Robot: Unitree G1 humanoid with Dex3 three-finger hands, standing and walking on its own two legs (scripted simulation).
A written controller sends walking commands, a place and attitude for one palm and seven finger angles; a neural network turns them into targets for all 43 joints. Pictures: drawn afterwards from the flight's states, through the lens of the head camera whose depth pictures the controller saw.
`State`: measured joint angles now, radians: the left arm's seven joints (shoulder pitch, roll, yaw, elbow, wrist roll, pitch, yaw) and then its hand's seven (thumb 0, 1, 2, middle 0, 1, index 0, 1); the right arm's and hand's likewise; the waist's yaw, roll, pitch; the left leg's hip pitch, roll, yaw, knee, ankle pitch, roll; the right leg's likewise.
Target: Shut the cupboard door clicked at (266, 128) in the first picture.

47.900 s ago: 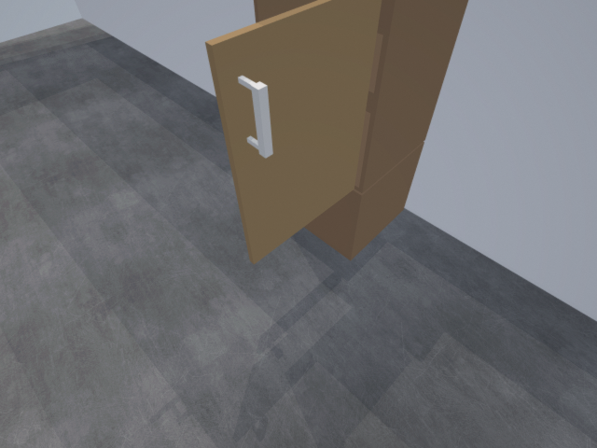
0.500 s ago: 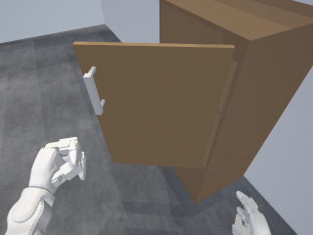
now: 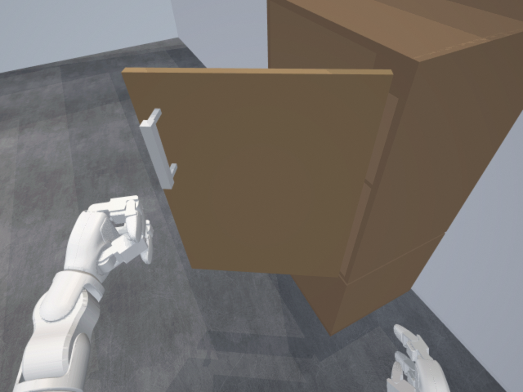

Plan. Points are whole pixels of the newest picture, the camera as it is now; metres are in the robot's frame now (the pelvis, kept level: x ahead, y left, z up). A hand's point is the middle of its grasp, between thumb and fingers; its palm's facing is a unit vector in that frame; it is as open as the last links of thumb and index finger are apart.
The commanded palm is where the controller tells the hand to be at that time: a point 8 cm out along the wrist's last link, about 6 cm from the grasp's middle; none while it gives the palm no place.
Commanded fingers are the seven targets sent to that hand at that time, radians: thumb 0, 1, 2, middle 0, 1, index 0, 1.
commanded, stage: bring the fist close to the handle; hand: left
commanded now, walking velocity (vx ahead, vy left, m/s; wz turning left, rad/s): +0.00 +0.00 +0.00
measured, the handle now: (162, 150) +0.48 +0.23 +0.13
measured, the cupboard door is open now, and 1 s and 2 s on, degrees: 58 58 48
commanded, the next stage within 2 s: push the door shut along its arc in 1.06 s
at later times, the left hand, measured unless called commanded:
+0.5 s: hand (159, 196) +0.36 +0.20 +0.13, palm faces +0.00 -1.00 -0.02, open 3.1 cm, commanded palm +0.34 +0.25 +0.13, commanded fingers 0.00 0.90 0.90 -1.30 -1.50 -1.30 -1.50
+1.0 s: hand (160, 186) +0.39 +0.20 +0.13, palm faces +0.03 -1.00 -0.01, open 3.1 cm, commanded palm +0.35 +0.25 +0.13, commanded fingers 0.00 0.90 0.90 -1.30 -1.50 -1.30 -1.50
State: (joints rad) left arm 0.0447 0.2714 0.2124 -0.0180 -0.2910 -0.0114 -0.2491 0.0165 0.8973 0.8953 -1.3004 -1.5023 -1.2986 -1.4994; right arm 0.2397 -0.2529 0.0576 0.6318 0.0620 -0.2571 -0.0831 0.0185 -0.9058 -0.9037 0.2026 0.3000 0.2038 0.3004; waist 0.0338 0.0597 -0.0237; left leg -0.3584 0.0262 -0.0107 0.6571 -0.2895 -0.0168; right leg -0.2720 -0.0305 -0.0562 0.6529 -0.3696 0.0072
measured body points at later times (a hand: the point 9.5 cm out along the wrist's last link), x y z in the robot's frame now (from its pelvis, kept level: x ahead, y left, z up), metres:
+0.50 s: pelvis +0.00 +0.00 +0.00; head +0.01 -0.01 +0.45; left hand +0.36 +0.25 +0.13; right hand +0.15 -0.24 -0.09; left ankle +0.04 +0.13 -0.72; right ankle -0.01 -0.12 -0.72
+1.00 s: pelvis +0.01 +0.01 +0.00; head +0.03 -0.01 +0.45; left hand +0.38 +0.26 +0.13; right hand +0.14 -0.25 -0.10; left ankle +0.04 +0.13 -0.72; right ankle -0.01 -0.12 -0.72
